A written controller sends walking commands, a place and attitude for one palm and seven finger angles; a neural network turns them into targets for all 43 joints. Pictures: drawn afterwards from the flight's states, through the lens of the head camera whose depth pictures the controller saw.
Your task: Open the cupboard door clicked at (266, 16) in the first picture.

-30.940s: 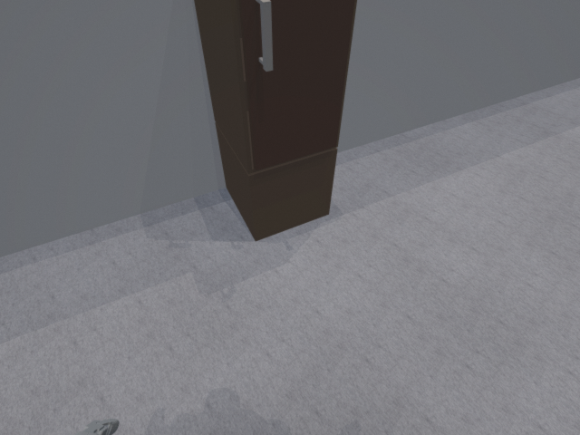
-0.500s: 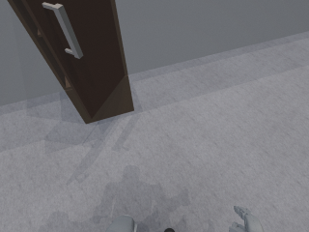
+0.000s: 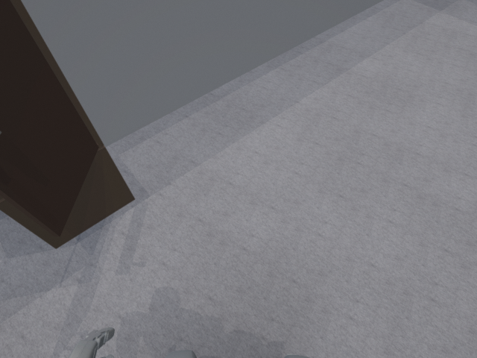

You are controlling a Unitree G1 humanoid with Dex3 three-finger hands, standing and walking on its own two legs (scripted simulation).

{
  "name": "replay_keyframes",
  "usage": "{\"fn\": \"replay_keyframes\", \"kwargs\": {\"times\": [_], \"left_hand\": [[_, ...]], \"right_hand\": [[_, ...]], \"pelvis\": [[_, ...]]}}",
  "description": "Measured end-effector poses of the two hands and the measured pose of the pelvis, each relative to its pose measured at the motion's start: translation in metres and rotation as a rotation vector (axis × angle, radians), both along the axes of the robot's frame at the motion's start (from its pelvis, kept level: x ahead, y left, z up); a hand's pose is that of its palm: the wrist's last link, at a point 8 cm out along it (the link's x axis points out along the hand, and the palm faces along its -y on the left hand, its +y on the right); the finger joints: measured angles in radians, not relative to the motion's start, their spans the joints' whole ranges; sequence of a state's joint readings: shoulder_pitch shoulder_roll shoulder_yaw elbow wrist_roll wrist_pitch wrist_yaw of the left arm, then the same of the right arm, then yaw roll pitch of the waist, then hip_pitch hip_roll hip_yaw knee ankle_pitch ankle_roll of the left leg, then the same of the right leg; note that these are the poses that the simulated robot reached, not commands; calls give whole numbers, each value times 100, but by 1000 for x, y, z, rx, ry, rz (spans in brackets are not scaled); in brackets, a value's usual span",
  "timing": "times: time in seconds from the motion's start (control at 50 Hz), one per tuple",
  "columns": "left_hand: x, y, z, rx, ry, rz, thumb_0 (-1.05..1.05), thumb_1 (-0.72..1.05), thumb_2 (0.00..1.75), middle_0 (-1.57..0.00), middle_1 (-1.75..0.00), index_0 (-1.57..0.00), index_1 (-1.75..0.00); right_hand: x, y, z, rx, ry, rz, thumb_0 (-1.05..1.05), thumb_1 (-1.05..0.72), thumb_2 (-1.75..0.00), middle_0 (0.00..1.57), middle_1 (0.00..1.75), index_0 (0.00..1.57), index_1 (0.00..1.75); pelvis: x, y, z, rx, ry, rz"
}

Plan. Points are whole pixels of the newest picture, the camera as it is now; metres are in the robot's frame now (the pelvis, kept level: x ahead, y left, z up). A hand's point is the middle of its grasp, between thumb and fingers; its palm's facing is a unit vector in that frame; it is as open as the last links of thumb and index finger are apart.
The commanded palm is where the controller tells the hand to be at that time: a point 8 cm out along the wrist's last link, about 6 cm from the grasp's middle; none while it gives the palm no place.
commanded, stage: walk to a spot facing it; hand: left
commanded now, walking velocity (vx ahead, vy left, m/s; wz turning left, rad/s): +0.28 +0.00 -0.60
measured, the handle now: out of the picture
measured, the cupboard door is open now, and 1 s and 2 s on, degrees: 46 46 46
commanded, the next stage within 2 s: turn to face it in 1.66 s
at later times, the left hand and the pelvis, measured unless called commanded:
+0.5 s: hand (186, 254) +0.32 +0.13 -0.13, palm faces -0.36 -0.92 -0.17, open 7.4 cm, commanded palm none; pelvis +0.12 +0.00 +0.02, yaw -18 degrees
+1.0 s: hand (218, 216) +0.43 +0.08 -0.17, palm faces -0.41 -0.89 -0.19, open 7.3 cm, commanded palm none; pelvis +0.33 -0.10 +0.00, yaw -30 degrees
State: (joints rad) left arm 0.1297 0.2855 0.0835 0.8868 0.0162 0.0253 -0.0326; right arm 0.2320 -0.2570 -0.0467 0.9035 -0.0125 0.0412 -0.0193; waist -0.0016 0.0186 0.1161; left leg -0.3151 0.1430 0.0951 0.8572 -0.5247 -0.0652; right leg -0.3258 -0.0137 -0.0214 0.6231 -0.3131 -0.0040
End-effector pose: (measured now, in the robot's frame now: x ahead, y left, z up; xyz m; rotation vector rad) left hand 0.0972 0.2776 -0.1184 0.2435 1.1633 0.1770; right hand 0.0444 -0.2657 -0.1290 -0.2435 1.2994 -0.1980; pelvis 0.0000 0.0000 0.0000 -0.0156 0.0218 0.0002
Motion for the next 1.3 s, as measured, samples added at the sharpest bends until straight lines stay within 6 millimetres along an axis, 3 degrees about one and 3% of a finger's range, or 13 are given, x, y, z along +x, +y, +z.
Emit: {"fn": "replay_keyframes", "kwargs": {"times": [0.12, 0.22, 0.28, 0.42, 0.52, 0.6, 0.66, 0.78, 0.92, 1.0, 1.1, 1.22, 1.3], "left_hand": [[16, -20, 2, -25, 48, -78, 0, 91, 90, -20, -30, -20, -30], [36, -20, -10, -78, 97, -138, 0, 90, 90, -20, -30, -20, -30], [62, -18, -18, -93, 118, -181, 0, 90, 90, -20, -30, -20, -30], [166, -52, 4, -124, 16, -297, 1, 91, 90, -20, -30, -20, -30], [246, -106, 12, -124, -44, -424, 1, 91, 90, -20, -30, -19, -30], [304, -154, 5, -107, -123, -501, 0, 91, 90, -20, -30, -19, -30], [317, -172, 3, -98, -134, -489, 0, 91, 90, -20, -30, -20, -30], [305, -181, 3, -76, 46, -474, 0, 91, 90, -20, -30, -20, -30], [322, -160, -6, -57, 166, -393, 0, 93, 90, -20, -30, -20, -30], [347, -154, -21, -42, 227, -388, 0, 92, 90, -20, -30, -20, -30], [408, -186, -11, -47, 206, -437, 1, 92, 90, -20, -30, -19, -30], [495, -265, 6, -85, 99, -544, 1, 91, 90, -20, -30, -19, -30], [548, -319, -2, -80, 17, -602, 0, 91, 90, -20, -30, -19, -30]], "right_hand": [[3, -7, 18, -6, -27, -76, 1, -91, -90, 20, 30, 19, 30], [23, 7, 28, -25, -124, -119, 1, -91, -90, 20, 30, 19, 30], [19, 17, 25, -48, -146, -158, 1, -91, -90, 20, 30, 20, 30], [-30, 46, 33, 20, 53, -278, 1, -91, -90, 20, 30, 20, 30], [-58, 55, 25, 85, 183, -404, 1, -91, -90, 20, 30, 20, 30], [-63, 46, 5, 138, 259, -486, 1, -91, -90, 20, 30, 20, 30], [-36, 23, -5, 146, 256, -514, 1, -91, -90, 20, 30, 20, 30], [85, -38, 10, 81, 6, -497, 1, -91, -90, 20, 30, 19, 30], [226, -85, 25, 28, -207, -414, 1, -91, -90, 20, 30, 19, 30], [280, -98, 22, -16, -280, -397, 0, -91, -90, 20, 30, 19, 30], [283, -93, 23, 17, -208, -455, 0, -91, -90, 20, 30, 20, 30], [245, -98, 13, 79, -4, -584, 0, -94, -90, 20, 30, 20, 30], [224, -109, -6, 134, 117, -661, 0, -93, -90, 20, 30, 20, 30]], "pelvis": [[13, 4, 13, 25, 1, -78], [37, 19, 11, 27, 4, -151], [53, 27, 5, 4, 6, -199], [94, 12, 23, -11, 16, -269], [129, -11, 19, -6, 19, -332], [160, -44, -1, 24, 6, -358], [176, -58, -2, 10, -16, -380], [220, -78, 18, 22, -6, -436], [291, -94, 18, 10, -4, -477], [335, -101, 5, 4, -13, -518], [372, -122, 16, 16, -12, -539], [414, -159, 22, 13, -8, -572], [442, -200, 5, 35, -23, -586]]}}
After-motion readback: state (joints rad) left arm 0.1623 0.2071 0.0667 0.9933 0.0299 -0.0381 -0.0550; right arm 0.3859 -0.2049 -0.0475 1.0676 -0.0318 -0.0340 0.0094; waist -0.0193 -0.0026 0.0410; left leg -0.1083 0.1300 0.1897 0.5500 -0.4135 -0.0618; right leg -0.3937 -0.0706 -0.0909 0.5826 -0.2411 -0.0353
